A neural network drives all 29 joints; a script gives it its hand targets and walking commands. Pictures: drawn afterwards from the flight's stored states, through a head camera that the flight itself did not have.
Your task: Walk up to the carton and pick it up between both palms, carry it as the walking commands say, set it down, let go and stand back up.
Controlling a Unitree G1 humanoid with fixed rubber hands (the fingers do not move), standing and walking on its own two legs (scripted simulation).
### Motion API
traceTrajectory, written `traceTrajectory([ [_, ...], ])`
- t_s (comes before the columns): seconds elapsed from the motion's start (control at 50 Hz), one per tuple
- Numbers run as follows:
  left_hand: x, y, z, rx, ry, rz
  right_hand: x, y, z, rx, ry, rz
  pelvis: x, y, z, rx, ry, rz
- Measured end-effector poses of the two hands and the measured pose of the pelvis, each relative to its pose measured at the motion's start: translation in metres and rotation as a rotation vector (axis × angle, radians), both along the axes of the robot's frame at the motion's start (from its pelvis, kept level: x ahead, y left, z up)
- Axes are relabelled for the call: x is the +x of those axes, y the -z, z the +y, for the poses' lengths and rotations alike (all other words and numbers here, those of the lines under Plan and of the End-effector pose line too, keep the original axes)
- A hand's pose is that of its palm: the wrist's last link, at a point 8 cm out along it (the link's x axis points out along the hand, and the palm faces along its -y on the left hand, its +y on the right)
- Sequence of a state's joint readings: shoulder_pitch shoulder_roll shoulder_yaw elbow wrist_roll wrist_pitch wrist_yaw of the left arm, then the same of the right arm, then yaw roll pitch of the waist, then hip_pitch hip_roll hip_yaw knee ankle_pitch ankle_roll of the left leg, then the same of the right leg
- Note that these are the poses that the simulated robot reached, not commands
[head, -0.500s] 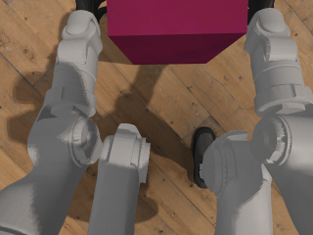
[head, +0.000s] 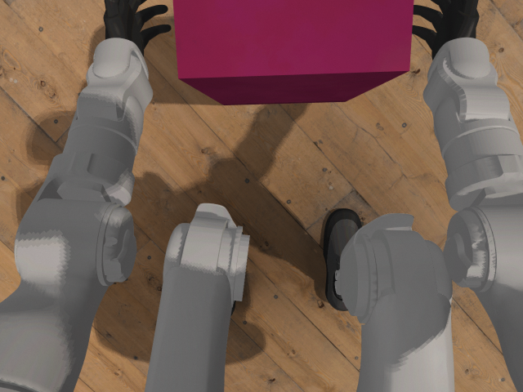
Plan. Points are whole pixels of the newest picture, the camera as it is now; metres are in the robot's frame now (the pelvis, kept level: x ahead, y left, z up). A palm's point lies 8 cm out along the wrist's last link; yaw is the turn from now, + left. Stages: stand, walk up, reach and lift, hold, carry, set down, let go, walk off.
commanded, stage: set down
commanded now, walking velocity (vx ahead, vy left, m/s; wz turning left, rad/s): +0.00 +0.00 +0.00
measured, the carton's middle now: (286, 38) +0.54 +0.00 -0.24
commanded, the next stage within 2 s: let go in 1.34 s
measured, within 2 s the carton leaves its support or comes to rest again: neither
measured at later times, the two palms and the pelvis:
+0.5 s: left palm out of the picture +0.53 +0.20 -0.04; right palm out of the picture +0.53 -0.20 -0.05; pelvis +0.01 +0.00 +0.07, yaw +0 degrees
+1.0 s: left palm out of the picture +0.53 +0.21 +0.11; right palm out of the picture +0.54 -0.20 +0.10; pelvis +0.03 +0.00 +0.20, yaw +0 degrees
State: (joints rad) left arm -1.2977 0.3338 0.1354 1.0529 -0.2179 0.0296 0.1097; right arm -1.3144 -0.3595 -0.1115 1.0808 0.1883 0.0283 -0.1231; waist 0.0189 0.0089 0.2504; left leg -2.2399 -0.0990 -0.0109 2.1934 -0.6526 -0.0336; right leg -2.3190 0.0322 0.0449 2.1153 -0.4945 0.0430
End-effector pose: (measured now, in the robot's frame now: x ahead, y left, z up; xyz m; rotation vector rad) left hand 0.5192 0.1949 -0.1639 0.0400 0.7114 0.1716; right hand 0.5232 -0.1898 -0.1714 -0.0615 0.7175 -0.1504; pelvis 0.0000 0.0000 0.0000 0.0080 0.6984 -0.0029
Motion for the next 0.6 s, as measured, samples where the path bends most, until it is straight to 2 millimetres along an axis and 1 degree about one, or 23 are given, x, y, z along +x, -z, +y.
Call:
traceTrajectory([
  [0.06, 0.001, -0.003, 0.003, -0.002, 0.0, -0.008, 0.003, -0.004, -0.001, -0.002, 0.0, -0.01, 0.0, 0.0, 0.0, 0.0, -0.003, 0.0],
  [0.12, 0.002, -0.009, 0.004, -0.003, 0.003, -0.027, 0.006, -0.012, -0.003, -0.002, 0.001, -0.032, 0.0, -0.001, 0.001, -0.002, -0.003, 0.002],
  [0.18, 0.003, -0.021, 0.005, -0.003, 0.006, -0.047, 0.008, -0.026, -0.004, -0.005, -0.001, -0.055, 0.001, -0.006, 0.001, -0.005, -0.003, 0.004],
  [0.24, 0.004, -0.038, 0.005, -0.002, 0.007, -0.061, 0.01, -0.043, -0.006, -0.012, -0.005, -0.067, 0.002, -0.014, 0.002, -0.006, -0.002, 0.011],
  [0.36, 0.006, -0.076, 0.007, -0.003, 0.005, -0.073, 0.011, -0.08, -0.008, -0.015, -0.009, -0.072, 0.006, -0.038, 0.002, -0.001, 0.001, 0.039],
  [0.6, 0.007, -0.15, 0.01, 0.001, 0.007, -0.084, 0.012, -0.151, -0.008, -0.003, -0.015, -0.086, 0.011, -0.096, 0.001, 0.012, 0.008, 0.101],
])
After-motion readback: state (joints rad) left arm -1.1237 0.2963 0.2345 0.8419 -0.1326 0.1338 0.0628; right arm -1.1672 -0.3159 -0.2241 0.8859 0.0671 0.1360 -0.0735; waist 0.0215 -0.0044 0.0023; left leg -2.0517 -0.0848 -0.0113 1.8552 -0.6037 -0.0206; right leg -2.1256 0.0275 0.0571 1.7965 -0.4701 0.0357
